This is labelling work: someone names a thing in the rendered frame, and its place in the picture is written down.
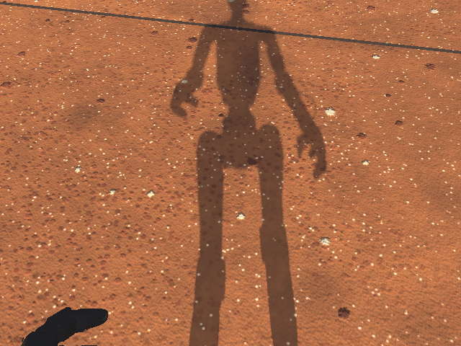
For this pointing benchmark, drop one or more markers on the robot left hand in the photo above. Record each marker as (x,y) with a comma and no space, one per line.
(65,323)

